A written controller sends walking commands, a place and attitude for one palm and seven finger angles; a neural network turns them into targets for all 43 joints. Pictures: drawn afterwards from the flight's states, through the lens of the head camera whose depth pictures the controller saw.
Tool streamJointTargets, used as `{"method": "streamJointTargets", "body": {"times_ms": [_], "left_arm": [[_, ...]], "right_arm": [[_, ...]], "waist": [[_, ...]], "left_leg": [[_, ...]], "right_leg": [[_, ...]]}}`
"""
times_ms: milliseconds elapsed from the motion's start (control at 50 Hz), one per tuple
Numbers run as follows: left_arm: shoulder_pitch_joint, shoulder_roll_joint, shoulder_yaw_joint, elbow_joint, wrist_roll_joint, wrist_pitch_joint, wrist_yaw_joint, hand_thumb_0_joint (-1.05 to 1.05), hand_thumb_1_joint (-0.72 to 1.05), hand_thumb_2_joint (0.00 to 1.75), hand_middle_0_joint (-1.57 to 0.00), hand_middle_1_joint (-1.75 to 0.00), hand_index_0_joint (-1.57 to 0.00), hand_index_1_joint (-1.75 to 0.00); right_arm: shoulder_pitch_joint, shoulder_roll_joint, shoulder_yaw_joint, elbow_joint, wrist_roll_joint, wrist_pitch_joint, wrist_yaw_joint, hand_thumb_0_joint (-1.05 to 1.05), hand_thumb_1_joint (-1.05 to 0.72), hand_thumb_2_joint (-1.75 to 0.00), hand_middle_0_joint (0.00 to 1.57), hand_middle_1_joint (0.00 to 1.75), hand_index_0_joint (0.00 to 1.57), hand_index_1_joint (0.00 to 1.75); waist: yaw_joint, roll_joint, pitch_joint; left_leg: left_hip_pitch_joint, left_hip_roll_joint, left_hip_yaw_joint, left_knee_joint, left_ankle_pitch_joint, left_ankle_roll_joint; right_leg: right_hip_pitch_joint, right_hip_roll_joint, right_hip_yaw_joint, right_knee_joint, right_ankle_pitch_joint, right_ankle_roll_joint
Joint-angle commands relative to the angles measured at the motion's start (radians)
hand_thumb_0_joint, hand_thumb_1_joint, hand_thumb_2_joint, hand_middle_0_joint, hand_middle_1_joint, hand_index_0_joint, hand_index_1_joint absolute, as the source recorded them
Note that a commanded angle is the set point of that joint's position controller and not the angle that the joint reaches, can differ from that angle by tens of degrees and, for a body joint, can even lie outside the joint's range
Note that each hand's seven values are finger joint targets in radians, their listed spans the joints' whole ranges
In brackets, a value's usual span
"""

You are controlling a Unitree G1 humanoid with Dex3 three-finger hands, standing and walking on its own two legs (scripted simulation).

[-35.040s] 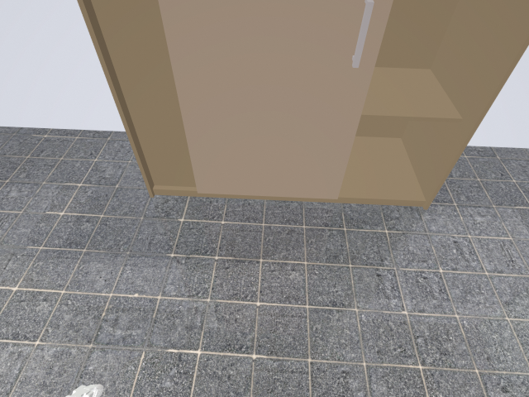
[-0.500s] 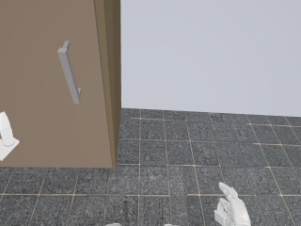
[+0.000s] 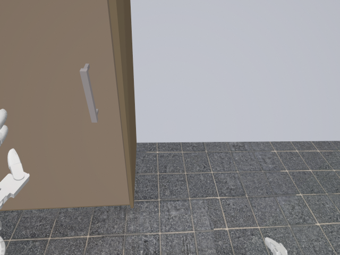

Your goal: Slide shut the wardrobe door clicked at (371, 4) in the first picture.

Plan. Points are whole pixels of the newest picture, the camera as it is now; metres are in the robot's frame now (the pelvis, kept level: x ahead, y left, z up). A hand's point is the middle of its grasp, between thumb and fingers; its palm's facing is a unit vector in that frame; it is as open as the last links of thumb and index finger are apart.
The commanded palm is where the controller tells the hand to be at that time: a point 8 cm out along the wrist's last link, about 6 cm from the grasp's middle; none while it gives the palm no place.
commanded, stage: stop stepping back and stand still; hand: left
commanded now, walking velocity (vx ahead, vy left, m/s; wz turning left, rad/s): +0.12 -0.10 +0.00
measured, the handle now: (91, 94) +0.56 +0.29 +0.09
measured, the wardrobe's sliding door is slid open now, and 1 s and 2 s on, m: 0.00 0.00 0.00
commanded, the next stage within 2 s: let the arm hang, fingers relaxed in 0.28 s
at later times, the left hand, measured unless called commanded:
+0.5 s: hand (53, 215) +0.20 +0.27 +0.01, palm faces +0.27 -0.87 -0.42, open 7.4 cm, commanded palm none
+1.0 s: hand out of the picture -0.04 +0.22 -0.16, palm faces +0.06 -0.96 -0.27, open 7.3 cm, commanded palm none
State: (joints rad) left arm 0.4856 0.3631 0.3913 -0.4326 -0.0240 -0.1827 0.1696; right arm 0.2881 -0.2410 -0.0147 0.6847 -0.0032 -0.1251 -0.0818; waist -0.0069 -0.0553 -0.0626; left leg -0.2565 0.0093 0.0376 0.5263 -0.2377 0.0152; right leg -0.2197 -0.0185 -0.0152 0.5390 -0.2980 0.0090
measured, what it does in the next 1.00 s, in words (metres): stands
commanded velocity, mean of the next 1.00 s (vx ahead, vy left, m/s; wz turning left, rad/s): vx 0.02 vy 0.00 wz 0.00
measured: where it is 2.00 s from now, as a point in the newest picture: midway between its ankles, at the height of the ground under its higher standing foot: outside the picture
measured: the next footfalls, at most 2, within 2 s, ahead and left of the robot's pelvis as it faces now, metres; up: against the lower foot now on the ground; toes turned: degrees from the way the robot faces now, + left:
none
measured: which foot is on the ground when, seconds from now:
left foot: down 0.00-1.00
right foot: down 0.00-1.00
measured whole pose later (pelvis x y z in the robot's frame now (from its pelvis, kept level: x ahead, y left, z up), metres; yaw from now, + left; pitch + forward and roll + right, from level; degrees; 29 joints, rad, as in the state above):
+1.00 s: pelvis -0.01 +0.00 +0.01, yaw +3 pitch -2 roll -1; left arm 0.27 0.25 0.02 1.15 0.01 0.01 0.01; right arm 0.26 -0.22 0.00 1.11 -0.02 0.02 -0.02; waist 0.00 0.02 0.07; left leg -0.24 -0.01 0.00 0.43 -0.17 0.02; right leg -0.15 0.01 -0.01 0.40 -0.22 0.00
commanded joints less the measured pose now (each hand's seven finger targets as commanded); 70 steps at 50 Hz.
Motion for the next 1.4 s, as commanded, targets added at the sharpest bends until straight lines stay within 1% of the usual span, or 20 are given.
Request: {"method": "streamJointTargets", "body": {"times_ms": [0,100,140,180,220,260,300,340,360,380,420,460,480,520,540,600,680,920,1060,1380], "left_arm": [[-0.083,0.219,0.128,-0.272,0.018,-0.091,0.015,0.00,0.90,0.90,-0.20,-0.30,-0.20,-0.30],[-0.014,0.188,0.120,-0.197,0.009,-0.067,0.009,0.00,0.90,0.90,-0.20,-0.30,-0.20,-0.30],[-0.006,0.193,0.124,-0.184,0.003,-0.057,0.004,0.00,0.90,0.90,-0.20,-0.30,-0.20,-0.30],[-0.060,0.205,0.123,-0.205,-0.003,-0.058,0.011,0.00,0.90,0.90,-0.20,-0.30,-0.20,-0.30],[-0.114,0.208,0.117,-0.210,-0.004,-0.063,0.016,0.00,0.90,0.90,-0.20,-0.30,-0.20,-0.30],[-0.141,0.210,0.112,-0.227,0.000,-0.070,0.014,0.00,0.90,0.90,-0.20,-0.30,-0.20,-0.30],[-0.118,0.202,0.110,-0.237,0.000,-0.083,0.010,0.00,0.90,0.90,-0.20,-0.30,-0.20,-0.30],[-0.122,0.197,0.109,-0.235,0.007,-0.084,0.004,0.00,0.90,0.90,-0.20,-0.30,-0.20,-0.30],[-0.094,-0.018,-0.260,0.536,0.080,0.098,-0.141,0.00,0.90,0.90,-0.20,-0.30,-0.20,-0.30],[-0.075,-0.053,-0.247,0.570,0.061,0.178,-0.160,0.00,0.90,0.90,-0.20,-0.30,-0.20,-0.30],[-0.104,-0.084,-0.282,0.639,0.053,0.193,-0.163,0.00,0.90,0.90,-0.20,-0.30,-0.20,-0.30],[-0.106,-0.043,-0.290,0.762,0.058,0.181,-0.165,0.00,0.90,0.90,-0.20,-0.30,-0.20,-0.30],[-0.127,0.004,-0.293,0.829,0.060,0.171,-0.164,0.00,0.90,0.90,-0.20,-0.30,-0.20,-0.30],[-0.231,0.061,-0.308,0.951,0.056,0.169,-0.166,0.00,0.90,0.90,-0.20,-0.30,-0.20,-0.30],[-0.262,0.058,-0.320,1.013,0.054,0.173,-0.164,0.00,0.90,0.90,-0.20,-0.30,-0.20,-0.30],[-0.285,0.023,-0.348,1.170,0.044,0.171,-0.155,0.00,0.90,0.90,-0.20,-0.30,-0.20,-0.30],[-0.228,-0.023,-0.340,1.325,0.041,0.174,-0.148,0.00,0.90,0.90,-0.20,-0.30,-0.20,-0.30],[-0.239,0.008,-0.356,1.520,0.036,0.171,-0.150,0.00,0.90,0.90,-0.20,-0.30,-0.20,-0.30],[-0.261,0.030,-0.353,1.536,0.040,0.173,-0.149,0.00,0.90,0.90,-0.20,-0.30,-0.20,-0.30],[-0.368,0.111,-0.339,1.512,0.041,0.154,-0.158,0.00,0.90,0.90,-0.20,-0.30,-0.20,-0.30]], "right_arm": [[-0.143,-0.090,-0.022,-0.193,-0.008,-0.076,0.001,0.00,-0.90,-0.90,0.20,0.30,0.20,0.30],[-0.131,-0.089,-0.031,-0.204,-0.003,-0.055,0.013,0.00,-0.90,-0.90,0.20,0.30,0.20,0.30],[-0.128,-0.086,-0.038,-0.210,-0.006,-0.037,0.015,0.00,-0.90,-0.90,0.20,0.30,0.20,0.30],[-0.122,-0.077,-0.030,-0.195,0.000,-0.033,0.020,0.00,-0.90,-0.90,0.20,0.30,0.20,0.30],[-0.124,-0.075,-0.025,-0.186,0.001,-0.037,0.022,0.00,-0.90,-0.90,0.20,0.30,0.20,0.30],[-0.137,-0.078,-0.020,-0.181,-0.003,-0.038,0.014,0.00,-0.90,-0.90,0.20,0.30,0.20,0.30],[-0.157,-0.091,-0.023,-0.194,0.004,-0.046,0.008,0.00,-0.90,-0.90,0.20,0.30,0.20,0.30],[-0.165,-0.078,-0.009,-0.194,-0.001,-0.051,0.005,0.00,-0.90,-0.90,0.20,0.30,0.20,0.30],[-0.152,-0.269,-0.082,0.045,-0.014,-0.056,0.085,0.00,-0.90,-0.90,0.20,0.30,0.20,0.30],[-0.100,-0.189,-0.070,0.027,-0.008,0.018,0.082,0.00,-0.90,-0.90,0.20,0.30,0.20,0.30],[-0.112,-0.152,-0.039,0.006,-0.027,0.050,0.073,0.00,-0.90,-0.90,0.20,0.30,0.20,0.30],[-0.130,-0.150,-0.028,0.015,-0.028,0.061,0.070,0.00,-0.90,-0.90,0.20,0.30,0.20,0.30],[-0.126,-0.133,-0.028,0.025,-0.017,0.063,0.074,0.00,-0.90,-0.90,0.20,0.30,0.20,0.30],[-0.117,-0.129,-0.028,0.062,-0.022,0.096,0.078,0.00,-0.90,-0.90,0.20,0.30,0.20,0.30],[-0.122,-0.126,-0.028,0.083,-0.027,0.110,0.079,0.00,-0.90,-0.90,0.20,0.30,0.20,0.30],[-0.107,-0.097,-0.009,0.159,-0.027,0.117,0.076,0.00,-0.90,-0.90,0.20,0.30,0.20,0.30],[-0.103,-0.087,-0.008,0.231,-0.026,0.119,0.059,0.00,-0.90,-0.90,0.20,0.30,0.20,0.30],[-0.032,-0.129,-0.019,0.361,-0.017,0.124,0.052,0.00,-0.90,-0.90,0.20,0.30,0.20,0.30],[-0.051,-0.149,-0.024,0.381,-0.019,0.125,0.057,0.00,-0.90,-0.90,0.20,0.30,0.20,0.30],[-0.177,-0.236,-0.032,0.372,-0.017,0.103,0.064,0.00,-0.90,-0.90,0.20,0.30,0.20,0.30]], "waist": [[0.007,0.283,0.066],[0.003,0.166,0.042],[0.001,0.018,0.058],[0.000,-0.107,0.047],[-0.007,-0.057,0.046],[-0.009,0.060,0.045],[0.009,0.191,0.029],[0.008,0.244,0.070],[-0.046,0.199,0.138],[-0.021,0.186,0.071],[0.004,0.100,0.016],[0.040,-0.068,-0.055],[0.027,-0.152,-0.075],[-0.012,-0.210,-0.004],[-0.018,-0.183,0.035],[-0.020,0.097,0.023],[0.006,0.225,0.015],[0.000,0.056,0.100],[0.002,0.046,0.141],[0.004,0.073,0.064]], "left_leg": [[-0.128,0.215,-0.306,-0.338,-0.276,0.091],[-0.193,0.108,-0.134,-0.199,-0.369,0.039],[-0.178,0.036,-0.060,0.026,-0.264,0.015],[-0.192,0.016,-0.021,0.237,-0.121,0.002],[-0.111,0.036,-0.030,0.132,-0.096,0.004],[0.035,0.047,-0.060,-0.043,-0.040,0.020],[0.040,0.142,-0.201,-0.154,-0.045,0.052],[-0.055,0.201,-0.319,-0.273,-0.149,0.080],[-0.099,0.171,-0.293,-0.085,0.224,0.095],[-0.098,0.192,-0.246,-0.095,0.385,0.106],[-0.106,0.215,-0.281,-0.094,0.393,0.134],[-0.082,0.142,-0.208,0.002,0.414,0.083],[-0.092,0.072,-0.130,0.054,0.297,0.036],[-0.028,0.005,-0.076,0.080,0.063,0.003],[-0.004,0.003,-0.069,0.082,0.055,0.003],[0.071,0.043,-0.104,-0.031,0.199,0.007],[0.034,0.072,-0.137,-0.100,0.132,0.019],[0.050,0.092,-0.148,-0.195,0.010,0.025],[0.031,0.091,-0.160,-0.233,-0.072,0.026],[0.105,0.103,-0.157,-0.239,0.104,0.020]], "right_leg": [[0.011,0.029,-0.021,0.060,-0.050,-0.005],[0.090,0.007,0.027,-0.124,-0.141,-0.051],[-0.018,-0.102,0.234,-0.248,-0.323,-0.119],[-0.017,-0.238,0.378,-0.303,-0.261,-0.192],[-0.047,-0.240,0.304,-0.237,-0.123,-0.183],[-0.121,-0.134,0.158,-0.128,-0.076,-0.103],[-0.113,-0.020,0.063,-0.035,-0.035,-0.034],[-0.050,0.017,0.010,0.038,-0.011,-0.003],[-0.188,-0.022,-0.022,0.194,0.074,-0.001],[-0.158,-0.016,0.005,0.230,-0.084,0.006],[-0.119,-0.007,0.014,0.212,-0.182,0.002],[0.033,-0.028,0.027,0.006,0.131,-0.014],[0.073,-0.105,0.113,-0.043,0.313,-0.041],[-0.065,-0.190,0.197,-0.134,0.269,-0.105],[-0.104,-0.186,0.188,-0.150,0.256,-0.113],[-0.073,-0.108,0.139,-0.120,0.197,-0.073],[0.030,-0.074,0.103,-0.162,0.124,-0.058],[0.010,-0.072,0.088,-0.242,0.016,-0.061],[-0.019,-0.072,0.092,-0.248,-0.048,-0.058],[0.046,-0.089,0.099,-0.248,0.109,-0.049]]}}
